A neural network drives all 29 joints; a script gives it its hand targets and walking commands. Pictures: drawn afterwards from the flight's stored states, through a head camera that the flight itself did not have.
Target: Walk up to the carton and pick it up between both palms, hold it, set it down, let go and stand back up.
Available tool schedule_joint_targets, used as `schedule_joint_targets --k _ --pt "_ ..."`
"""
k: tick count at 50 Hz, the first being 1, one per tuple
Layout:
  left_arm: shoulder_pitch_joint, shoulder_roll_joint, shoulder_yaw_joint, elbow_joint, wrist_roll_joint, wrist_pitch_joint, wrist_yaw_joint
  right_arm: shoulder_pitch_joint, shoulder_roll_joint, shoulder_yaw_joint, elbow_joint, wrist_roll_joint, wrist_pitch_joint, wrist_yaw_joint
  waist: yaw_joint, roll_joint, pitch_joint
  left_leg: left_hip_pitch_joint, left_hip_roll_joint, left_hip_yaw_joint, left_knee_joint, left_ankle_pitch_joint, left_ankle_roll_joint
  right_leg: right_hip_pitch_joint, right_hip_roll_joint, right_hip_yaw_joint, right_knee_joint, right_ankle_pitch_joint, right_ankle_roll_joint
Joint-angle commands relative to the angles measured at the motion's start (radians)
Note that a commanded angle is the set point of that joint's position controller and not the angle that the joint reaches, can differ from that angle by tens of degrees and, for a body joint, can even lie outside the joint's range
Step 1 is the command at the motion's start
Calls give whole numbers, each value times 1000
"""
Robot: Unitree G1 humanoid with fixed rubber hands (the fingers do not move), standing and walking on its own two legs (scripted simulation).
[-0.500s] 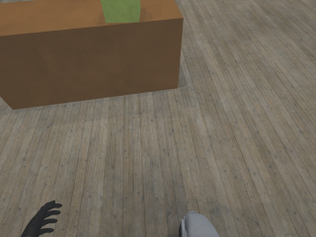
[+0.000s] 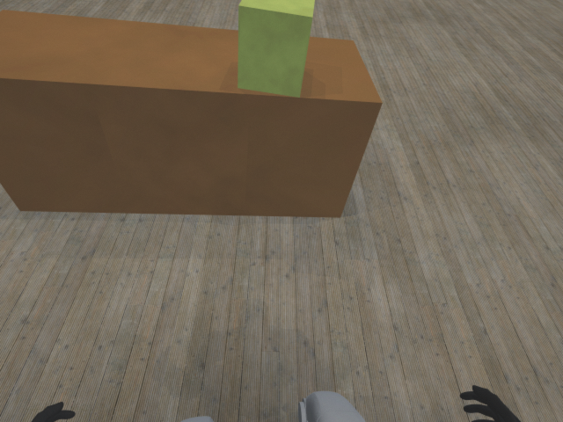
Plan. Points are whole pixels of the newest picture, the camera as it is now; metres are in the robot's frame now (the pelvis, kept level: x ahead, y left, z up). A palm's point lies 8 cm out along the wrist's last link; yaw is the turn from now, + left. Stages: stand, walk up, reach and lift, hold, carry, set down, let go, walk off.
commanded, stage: walk up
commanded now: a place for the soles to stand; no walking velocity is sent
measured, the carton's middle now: (275, 42) +1.19 -0.02 +0.00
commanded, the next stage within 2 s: none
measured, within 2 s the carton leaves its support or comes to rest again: neither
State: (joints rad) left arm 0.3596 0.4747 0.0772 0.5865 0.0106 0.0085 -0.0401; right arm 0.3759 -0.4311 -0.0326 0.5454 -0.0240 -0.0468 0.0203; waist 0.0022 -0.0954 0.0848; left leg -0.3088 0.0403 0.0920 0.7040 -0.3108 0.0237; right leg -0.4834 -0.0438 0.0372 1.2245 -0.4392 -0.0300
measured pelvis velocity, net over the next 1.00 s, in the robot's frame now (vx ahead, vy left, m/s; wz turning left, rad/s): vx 0.41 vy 0.01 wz -0.03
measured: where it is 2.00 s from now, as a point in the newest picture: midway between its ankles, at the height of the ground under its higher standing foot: (256, 293)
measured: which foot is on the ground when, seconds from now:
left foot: down 0.00-0.28, up 0.30-0.64, down 0.66-1.00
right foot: up 0.00-0.24, down 0.26-0.66, up 0.68-1.00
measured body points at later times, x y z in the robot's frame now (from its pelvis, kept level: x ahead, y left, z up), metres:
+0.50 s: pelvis +0.21 -0.03 +0.01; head +0.23 -0.05 +0.46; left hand +0.33 +0.29 -0.04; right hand +0.30 -0.35 -0.09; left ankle +0.27 +0.11 -0.66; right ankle +0.24 -0.16 -0.72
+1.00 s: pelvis +0.41 +0.01 +0.01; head +0.42 +0.01 +0.46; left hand +0.52 +0.31 -0.08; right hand +0.49 -0.33 -0.05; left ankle +0.40 +0.13 -0.72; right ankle +0.53 -0.14 -0.69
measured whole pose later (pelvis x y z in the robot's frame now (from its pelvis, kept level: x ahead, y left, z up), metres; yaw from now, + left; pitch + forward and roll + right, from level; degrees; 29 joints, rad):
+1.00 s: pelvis +0.41 +0.01 +0.01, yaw -1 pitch -5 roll +1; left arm 0.37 0.43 0.05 0.57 0.03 0.02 -0.07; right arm 0.41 -0.48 -0.04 0.53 -0.02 -0.04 0.02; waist -0.02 -0.04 0.11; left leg -0.17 0.05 0.11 0.61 -0.36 0.01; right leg -0.48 -0.09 -0.01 0.80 -0.30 -0.02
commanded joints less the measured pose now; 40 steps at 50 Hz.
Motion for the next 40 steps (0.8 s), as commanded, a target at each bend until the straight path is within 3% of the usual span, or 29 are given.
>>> schedule_joint_targets --k 1,4,9,10,12,13,14,15,16,17,19,20,23,26,29,31,32,33,34,35,36,37,38,40 --pt "-9 151 52 -120 9 -30 -12 35 -272 -111 -82 -3 -34 -25 -34 267 30 95 286 -341 -438 -146 206 -155 -57 52 -153 69 18" --pt "-67 128 46 -145 16 -34 -26 64 -278 -114 -87 1 -32 -19 -56 241 30 134 271 -261 -439 -135 198 -134 -74 3 -340 128 20" --pt "-105 124 56 -153 9 -37 -30 51 -288 -114 -77 11 -17 -6 -49 216 57 79 251 -176 -414 -146 161 38 -42 -79 -535 241 -12" --pt "-99 124 57 -149 11 -38 -27 54 -286 -113 -67 14 -12 -2 -40 206 59 71 249 -166 -384 -98 154 84 -27 -98 -551 245 -18" --pt "-5 133 62 -115 19 -46 -12 47 -262 -99 -52 17 -2 2 16 164 19 25 211 -100 -200 -15 120 256 26 -136 -620 257 -32" --pt "96 178 78 -81 25 -54 3 62 -223 -82 -46 15 -1 5 73 75 -57 -57 167 -48 32 105 90 438 32 -89 -622 207 -61" --pt "200 258 103 -71 31 -59 23 59 -171 -64 -70 28 -3 10 137 -119 -169 -252 59 29 411 -35 27 594 -211 289 -751 -47 -150" --pt "248 324 120 -86 12 -54 40 44 -235 -85 -97 37 3 10 158 -151 -221 -353 -71 -85 567 -288 2 618 -391 679 -934 -73 -263" --pt "210 326 113 -93 3 -56 52 -19 -255 -96 -94 37 12 -4 146 -49 -170 -403 -59 -218 657 -291 9 577 -422 667 -945 -74 -295" --pt "171 297 100 -95 5 -59 64 -15 -239 -91 -80 43 11 -11 118 -5 -124 -440 -42 -248 677 -248 9 559 -404 541 -898 51 -284" --pt "64 240 73 -116 6 -60 68 51 -202 -84 -39 37 11 -8 44 -15 -65 -371 16 -235 531 -190 5 414 -333 323 -873 147 -234" --pt "25 225 67 -123 8 -60 62 69 -200 -87 -24 29 16 -1 29 -57 -50 -317 27 -222 464 -172 -6 352 -312 259 -894 108 -227" --pt "15 208 62 -132 11 -73 54 33 -181 -89 -39 11 31 22 34 -94 -10 -279 43 -167 325 -75 -25 272 -311 159 -947 81 -233" --pt "-14 217 63 -150 17 -77 44 -18 -163 -86 -60 9 28 44 28 -100 20 -207 63 -105 129 26 -25 207 -277 45 -968 -19 -195" --pt "-27 226 60 -155 15 -74 29 -49 -162 -97 -68 17 23 56 14 -93 30 -58 33 -65 -4 150 -23 123 -257 -10 -960 -122 -158" --pt "-35 224 56 -151 12 -66 22 -23 -177 -110 -62 18 19 54 -18 -40 21 68 7 -38 -71 159 -6 80 -247 -53 -880 -168 -131" --pt "-34 206 50 -150 14 -61 18 27 -202 -123 -44 13 15 46 -44 12 -6 167 -18 -19 -81 99 7 53 -219 -86 -769 -163 -116" --pt "-8 163 33 -149 15 -53 13 113 -232 -139 -10 7 8 33 -80 137 -55 294 -31 -37 -118 16 32 16 -176 -141 -541 -138 -92" --pt "13 108 13 -166 6 -54 6 206 -307 -163 2 -5 2 9 -141 350 -115 401 131 -324 -215 -195 105 -112 -98 -194 -170 -119 -39" --pt "21 140 23 -203 -20 -47 7 202 -352 -162 -41 -8 -5 -8 -132 377 -159 391 369 -904 -496 -429 225 -250 46 -78 29 -205 -3" --pt "-34 219 48 -208 -19 -31 22 168 -338 -157 -53 14 -3 -19 -124 216 -114 334 408 -894 -511 -463 279 -270 -3 53 93 -159 -11" --pt "-21 220 49 -184 -18 -30 23 137 -330 -144 -66 15 -5 -27 -94 168 -75 328 384 -781 -457 -326 278 -286 -16 81 120 -119 -11" --pt "6 202 44 -153 -13 -32 27 106 -320 -133 -67 8 -7 -34 -76 191 -42 289 355 -643 -405 -178 263 -276 -38 86 97 -94 -11" --pt "57 178 45 -114 -3 -33 21 35 -283 -115 -73 7 -10 -35 -41 230 -34 169 303 -438 -383 -41 228 -148 -54 96 -18 -31 -3"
